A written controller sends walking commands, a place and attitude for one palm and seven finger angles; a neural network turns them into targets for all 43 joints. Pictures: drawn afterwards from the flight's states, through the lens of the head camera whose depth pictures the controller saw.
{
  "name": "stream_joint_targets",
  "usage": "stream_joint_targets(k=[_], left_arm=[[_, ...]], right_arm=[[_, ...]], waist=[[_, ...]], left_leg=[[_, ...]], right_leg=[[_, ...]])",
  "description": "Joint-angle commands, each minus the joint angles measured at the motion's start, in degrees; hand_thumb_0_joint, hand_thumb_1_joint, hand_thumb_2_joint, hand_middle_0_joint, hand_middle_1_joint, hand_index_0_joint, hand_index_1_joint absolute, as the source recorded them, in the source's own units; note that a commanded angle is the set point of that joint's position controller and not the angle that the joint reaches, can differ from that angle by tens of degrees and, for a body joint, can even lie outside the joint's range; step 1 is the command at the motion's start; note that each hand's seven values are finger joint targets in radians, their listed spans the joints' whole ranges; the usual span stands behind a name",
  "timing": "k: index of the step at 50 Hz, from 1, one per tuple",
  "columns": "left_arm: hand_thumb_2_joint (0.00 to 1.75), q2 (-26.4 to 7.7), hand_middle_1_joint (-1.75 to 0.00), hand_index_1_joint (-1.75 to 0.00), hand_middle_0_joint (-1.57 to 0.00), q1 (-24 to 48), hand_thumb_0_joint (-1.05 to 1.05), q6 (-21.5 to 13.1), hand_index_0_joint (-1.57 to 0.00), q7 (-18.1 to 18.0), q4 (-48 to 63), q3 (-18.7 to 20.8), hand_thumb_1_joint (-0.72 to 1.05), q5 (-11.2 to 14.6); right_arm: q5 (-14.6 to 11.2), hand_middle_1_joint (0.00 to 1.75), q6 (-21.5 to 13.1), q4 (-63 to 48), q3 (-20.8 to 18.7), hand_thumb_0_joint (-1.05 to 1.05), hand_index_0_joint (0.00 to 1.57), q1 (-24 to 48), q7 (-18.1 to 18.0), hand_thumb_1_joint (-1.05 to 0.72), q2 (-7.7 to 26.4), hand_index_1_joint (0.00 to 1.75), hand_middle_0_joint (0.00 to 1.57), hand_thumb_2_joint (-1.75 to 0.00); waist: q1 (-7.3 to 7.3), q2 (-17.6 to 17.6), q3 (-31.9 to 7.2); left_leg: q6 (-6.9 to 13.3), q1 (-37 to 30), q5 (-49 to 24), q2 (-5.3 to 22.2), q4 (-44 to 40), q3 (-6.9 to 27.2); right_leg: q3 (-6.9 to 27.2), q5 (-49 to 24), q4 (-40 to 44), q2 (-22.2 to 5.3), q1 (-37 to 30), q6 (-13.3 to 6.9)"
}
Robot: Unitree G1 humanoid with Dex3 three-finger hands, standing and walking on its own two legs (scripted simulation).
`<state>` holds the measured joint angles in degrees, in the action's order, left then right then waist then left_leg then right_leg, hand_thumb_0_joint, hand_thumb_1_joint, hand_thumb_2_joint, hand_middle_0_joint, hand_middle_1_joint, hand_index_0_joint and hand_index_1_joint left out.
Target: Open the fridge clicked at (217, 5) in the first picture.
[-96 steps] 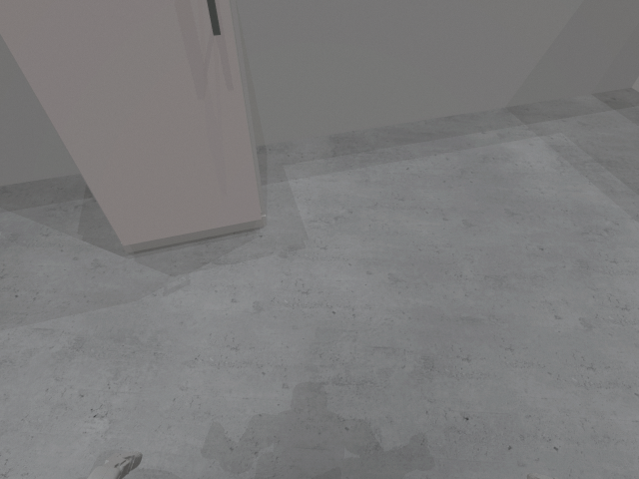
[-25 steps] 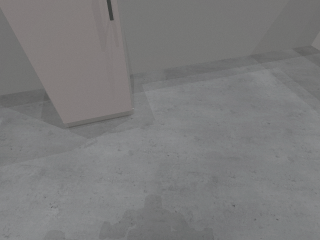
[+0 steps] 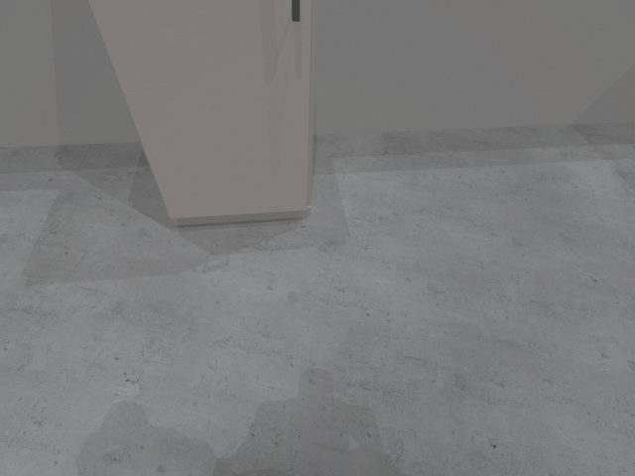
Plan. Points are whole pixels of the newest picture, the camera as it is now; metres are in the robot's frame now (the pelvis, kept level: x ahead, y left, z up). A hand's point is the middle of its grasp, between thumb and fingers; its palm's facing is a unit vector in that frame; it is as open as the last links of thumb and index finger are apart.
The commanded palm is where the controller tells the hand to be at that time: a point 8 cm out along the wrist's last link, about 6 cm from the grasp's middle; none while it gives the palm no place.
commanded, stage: walk to a spot facing it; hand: right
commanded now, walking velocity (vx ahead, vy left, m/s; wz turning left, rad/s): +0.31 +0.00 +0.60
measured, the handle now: out of the picture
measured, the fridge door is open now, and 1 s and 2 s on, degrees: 0 0 0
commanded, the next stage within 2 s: none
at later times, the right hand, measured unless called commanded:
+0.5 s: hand (460, 475) +0.17 -0.20 -0.17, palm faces -0.11 +0.98 -0.19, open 7.4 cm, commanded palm none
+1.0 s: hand (395, 262) +0.54 -0.14 -0.16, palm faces -0.53 +0.83 -0.17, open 7.4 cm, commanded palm none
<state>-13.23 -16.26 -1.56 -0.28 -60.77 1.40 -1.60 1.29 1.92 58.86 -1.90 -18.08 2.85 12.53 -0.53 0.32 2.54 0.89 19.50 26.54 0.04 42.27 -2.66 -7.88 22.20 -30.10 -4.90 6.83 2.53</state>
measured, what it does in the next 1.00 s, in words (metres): walks ahead, turning left: right foot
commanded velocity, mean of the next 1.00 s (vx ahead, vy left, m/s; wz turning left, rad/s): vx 0.17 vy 0.00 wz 0.57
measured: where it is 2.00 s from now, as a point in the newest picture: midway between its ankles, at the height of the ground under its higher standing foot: (330, 418)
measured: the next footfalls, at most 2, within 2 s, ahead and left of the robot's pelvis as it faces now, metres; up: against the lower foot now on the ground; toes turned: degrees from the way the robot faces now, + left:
right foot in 0.52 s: +0.38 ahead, -0.10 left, +0.00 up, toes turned +8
left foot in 1.12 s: +0.34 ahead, +0.12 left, +0.00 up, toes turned +44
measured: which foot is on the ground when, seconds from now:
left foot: down 0.00-0.52, up 0.54-1.00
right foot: down 0.00-0.02, up 0.04-0.50, down 0.52-1.00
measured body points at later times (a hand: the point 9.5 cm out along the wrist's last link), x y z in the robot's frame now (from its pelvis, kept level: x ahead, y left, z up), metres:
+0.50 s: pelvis +0.19 -0.02 +0.00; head +0.23 -0.03 +0.45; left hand +0.31 +0.23 -0.12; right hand +0.18 -0.25 -0.16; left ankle +0.03 +0.09 -0.73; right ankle +0.33 -0.11 -0.72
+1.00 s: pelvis +0.34 -0.04 +0.01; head +0.39 -0.03 +0.46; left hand +0.19 +0.15 -0.13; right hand +0.57 -0.18 -0.14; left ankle +0.31 +0.11 -0.67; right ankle +0.34 -0.11 -0.73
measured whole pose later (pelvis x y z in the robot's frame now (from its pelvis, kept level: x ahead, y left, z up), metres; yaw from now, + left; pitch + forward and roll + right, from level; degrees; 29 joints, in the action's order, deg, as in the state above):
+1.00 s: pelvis +0.34 -0.04 +0.01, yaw +32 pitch +0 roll +1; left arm -9.7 -19.9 -1.3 -1.4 -59.4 2.2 -1.7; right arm 1.8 4.3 52.1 -4.8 -6.5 1.8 12.3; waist 2.4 -1.5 5.2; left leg -2.9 31.0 14.8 5.0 54.2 -4.7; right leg -22.8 20.4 -28.4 -6.0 7.4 -2.6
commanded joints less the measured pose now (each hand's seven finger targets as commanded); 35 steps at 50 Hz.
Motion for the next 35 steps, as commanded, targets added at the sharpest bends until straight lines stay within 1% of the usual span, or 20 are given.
stream_joint_targets(k=[1, 2, 3, 4, 6, 8, 10, 14, 18, 22, 23, 24, 25, 26, 27, 28, 29, 31, 33, 35], left_arm=[[0.9, -7.0, -0.3, -0.3, -0.2, 4.8, 0.0, -1.2, -0.2, -0.2, 6.5, 2.0, 0.9, 1.2], [0.9, -5.7, -0.3, -0.3, -0.2, 9.8, 0.0, -1.9, -0.2, 0.2, 10.2, 1.3, 0.9, 0.7], [0.9, -7.3, -0.3, -0.3, -0.2, 10.4, 0.0, -2.2, -0.2, 0.0, 10.4, 2.0, 0.9, 0.6], [0.9, -6.7, -0.3, -0.3, -0.2, 11.1, 0.0, -2.3, -0.2, 0.1, 9.3, 2.3, 0.9, 0.7], [0.9, -5.6, -0.3, -0.3, -0.2, 10.9, 0.0, -1.8, -0.2, 0.4, 8.5, 2.2, 0.9, 0.3], [0.9, -4.0, -0.3, -0.3, -0.2, 8.5, 0.0, -0.8, -0.2, 0.6, 7.8, 2.4, 0.9, 0.1], [0.9, -3.2, -0.3, -0.3, -0.2, 7.4, 0.0, -0.3, -0.2, 1.0, 7.9, 2.6, 0.9, 0.2], [0.9, -2.7, -0.3, -0.3, -0.2, 10.8, 0.0, -0.4, -0.2, 1.5, 10.1, 2.8, 0.9, 0.3], [0.9, -2.0, -0.3, -0.3, -0.2, 17.7, 0.0, -1.0, -0.2, 1.8, 13.5, 2.2, 0.9, 0.5], [0.9, -1.7, -0.3, -0.3, -0.2, 17.8, 0.0, -1.7, -0.2, 1.7, 14.6, 2.2, 0.9, 0.9], [0.9, -2.5, -0.3, -0.3, -0.2, 14.2, 0.0, -2.1, -0.2, 1.3, 13.8, 2.4, 0.9, 0.9], [0.9, -4.0, -0.3, -0.3, -0.2, 7.5, 0.0, -2.4, -0.2, 0.6, 11.7, 2.9, 0.9, 0.7], [0.9, -7.1, -0.3, -0.3, -0.2, -2.1, 0.0, -2.5, -0.2, -0.3, 9.1, 3.6, 0.9, 0.4], [0.9, -14.6, -0.3, -0.3, -0.2, -10.0, 0.0, -2.8, -0.2, -0.9, 7.3, 5.4, 0.9, -0.5], [0.9, -16.5, -0.3, -0.3, -0.2, -13.1, 0.0, -2.5, -0.2, -0.8, 6.5, 5.2, 0.9, 0.0], [0.9, -13.2, -0.3, -0.3, -0.2, -7.1, 0.0, -2.0, -0.2, -0.6, 8.0, 4.2, 0.9, 0.5], [0.9, -10.3, -0.3, -0.3, -0.2, -1.6, 0.0, -2.2, -0.2, -0.8, 9.4, 3.5, 0.9, 0.6], [0.9, -4.2, -0.3, -0.3, -0.2, 2.5, 0.0, -2.9, -0.2, -0.9, 9.4, 1.7, 0.9, 0.5], [0.9, -2.8, -0.3, -0.3, -0.2, 2.8, 0.0, -3.3, -0.2, -1.3, 8.5, 1.4, 0.9, 0.5], [0.9, -3.1, -0.3, -0.3, -0.2, 2.7, 0.0, -3.3, -0.2, -1.6, 8.2, 1.5, 0.9, 0.7]], right_arm=[[0.6, 0.3, -4.3, -0.8, -4.2, 0.0, 0.2, -14.3, -1.1, -0.9, 13.0, 0.3, 0.2, -0.9], [-0.4, 0.3, -4.6, -0.1, -4.5, 0.0, 0.2, -18.4, -2.2, -0.9, 16.3, 0.3, 0.2, -0.9], [-0.8, 0.3, -4.6, -0.7, -4.5, 0.0, 0.2, -16.8, -3.0, -0.9, 14.9, 0.3, 0.2, -0.9], [-1.0, 0.3, -4.9, -1.3, -4.0, 0.0, 0.2, -13.7, -3.2, -0.9, 11.9, 0.3, 0.2, -0.9], [-0.4, 0.3, -5.1, -3.0, -2.9, 0.0, 0.2, -8.6, -3.0, -0.9, 9.5, 0.3, 0.2, -0.9], [-0.1, 0.3, -5.6, -3.3, -2.6, 0.0, 0.2, -7.1, -3.0, -0.9, 8.1, 0.3, 0.2, -0.9], [0.0, 0.3, -6.1, -3.0, -2.7, 0.0, 0.2, -7.1, -3.1, -0.9, 7.8, 0.3, 0.2, -0.9], [-0.1, 0.3, -6.7, -2.0, -2.6, 0.0, 0.2, -8.7, -3.4, -0.9, 7.3, 0.3, 0.2, -0.9], [0.3, 0.3, -6.5, -1.7, -2.6, 0.0, 0.2, -10.2, -4.1, -0.9, 6.8, 0.3, 0.2, -0.9], [0.4, 0.3, -5.8, -2.6, -3.1, 0.0, 0.2, -8.5, -4.3, -0.9, 8.3, 0.3, 0.2, -0.9], [0.3, 0.3, -5.8, -2.9, -3.5, 0.0, 0.2, -7.3, -4.2, -0.9, 9.2, 0.3, 0.2, -0.9], [0.2, 0.3, -5.8, -3.2, -3.7, 0.0, 0.2, -6.2, -4.2, -0.9, 9.3, 0.3, 0.2, -0.9], [-0.3, 0.3, -5.9, -3.8, -4.0, 0.0, 0.2, -5.5, -4.0, -0.9, 8.4, 0.3, 0.2, -0.9], [-1.3, 0.3, -5.7, -4.7, -4.0, 0.0, 0.2, -7.7, -3.2, -0.9, 5.3, 0.3, 0.2, -0.9], [-1.3, 0.3, -6.0, -5.7, -3.5, 0.0, 0.2, -7.5, -2.7, -0.9, 3.4, 0.3, 0.2, -0.9], [-0.9, 0.3, -5.5, -5.7, -3.8, 0.0, 0.2, -5.5, -2.9, -0.9, 5.4, 0.3, 0.2, -0.9], [-0.6, 0.3, -4.9, -6.1, -3.5, 0.0, 0.2, -3.3, -2.7, -0.9, 4.1, 0.3, 0.2, -0.9], [0.5, 0.3, -3.5, -5.9, -4.0, 0.0, 0.2, -1.4, -1.3, -0.9, 3.5, 0.3, 0.2, -0.9], [0.5, 0.3, -1.6, -5.1, -3.7, 0.0, 0.2, -4.2, -0.9, -0.9, 1.2, 0.3, 0.2, -0.9], [0.3, 0.3, -0.5, -5.1, -3.9, 0.0, 0.2, -4.7, -1.0, -0.9, 0.7, 0.3, 0.2, -0.9]], waist=[[-8.22, -18.0, -6.1], [-8.94, -22.0, -4.4], [-7.6, -13.1, -4.2], [-6.43, -7.0, -1.5], [-3.47, -2.6, 1.9], [-1.25, -2.7, 2.2], [-0.34, -4.3, 1.5], [-0.78, -5.7, 1.1], [-2.87, -6.7, 2.3], [-2.44, -8.8, 2.0], [-0.5, -8.7, -0.2], [2.41, -7.3, -3.1], [6.36, -5.0, -8.5], [8.36, 10.7, -17.4], [7.45, 17.3, -19.8], [5.21, 10.3, -13.3], [3.27, 10.8, -7.2], [0.24, 9.2, 0.3], [-1.67, 9.4, -0.7], [-2.55, 8.1, -2.5]], left_leg=[[5.0, -25.9, -6.4, 12.6, -24.2, 19.3], [10.0, -26.8, -16.1, 21.7, -29.9, 40.8], [12.7, -28.8, -19.1, 21.3, -27.8, 36.6], [12.1, -24.4, -19.9, 19.5, -26.9, 32.4], [11.9, -15.4, -18.6, 17.0, -28.1, 27.5], [10.8, -11.8, -22.5, 14.6, -28.7, 22.4], [9.9, -11.9, -25.1, 12.3, -28.8, 18.3], [9.1, -16.6, -30.4, 10.5, -28.3, 16.9], [9.4, -18.7, -36.9, 10.6, -26.5, 17.9], [8.3, -15.0, -43.7, 10.2, -22.8, 19.1], [7.8, -15.5, -49.4, 9.3, -18.9, 18.4], [6.4, -11.5, -51.0, 7.5, -12.1, 17.3], [4.7, -4.8, -45.0, 4.9, -1.9, 15.5], [1.6, 7.0, -19.0, -3.1, 16.6, 8.0], [0.4, 14.7, 6.6, -5.0, 32.7, 6.7], [0.8, 14.9, 5.0, -0.4, 37.3, 8.2], [0.0, 16.3, 0.8, 1.7, 39.1, 6.6], [-1.0, 13.2, -6.0, 4.4, 36.0, 4.8], [-2.1, 10.5, -9.2, 4.0, 34.1, 2.7], [-2.7, 11.3, -11.7, 4.3, 33.6, 2.3]], right_leg=[[-3.2, 0.1, -27.4, -2.5, 24.5, -1.8], [1.0, 11.4, -38.9, 2.5, 35.7, -0.6], [6.8, 7.8, -40.8, -0.3, 37.9, -1.4], [6.5, 2.3, -41.0, -2.5, 37.1, -1.5], [7.2, -2.3, -39.5, -3.9, 34.1, -0.3], [6.4, -5.6, -37.2, -3.5, 32.3, 0.6], [5.9, -9.0, -35.1, -3.2, 32.1, 1.3], [5.6, -13.6, -31.2, -2.6, 36.5, 1.9], [4.4, -12.9, -21.3, -2.0, 35.5, 1.4], [2.9, -9.9, -9.6, 1.4, 22.1, -0.4], [1.8, -9.4, -6.0, 3.0, 16.8, -1.0], [1.6, -12.3, -1.1, 3.9, 6.0, -1.6], [3.8, -15.8, 1.0, 0.9, -9.3, -2.5], [22.4, -20.1, 1.3, -15.8, -24.2, -7.4], [37.0, -22.7, 9.0, -26.9, -24.3, -12.0], [34.3, -13.9, 13.0, -26.9, -13.5, -13.3], [29.7, -11.6, 14.8, -24.8, -5.5, -12.2], [16.2, -18.4, 15.2, -18.0, 6.1, -7.8], [5.9, -29.4, 13.7, -14.4, 8.5, -6.1], [1.7, -32.8, 13.4, -14.1, 7.2, -6.9]])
